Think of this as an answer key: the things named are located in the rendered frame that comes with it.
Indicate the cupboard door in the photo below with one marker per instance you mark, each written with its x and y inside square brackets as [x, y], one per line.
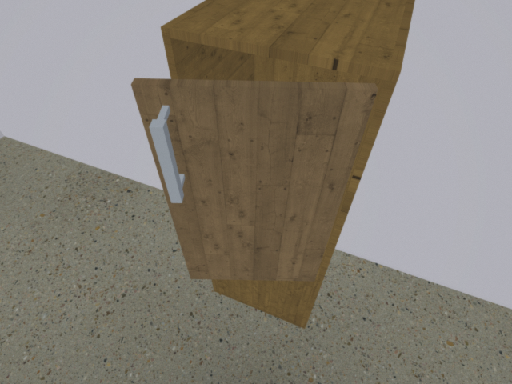
[266, 164]

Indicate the handle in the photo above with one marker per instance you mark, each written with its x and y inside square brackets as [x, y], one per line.
[162, 143]

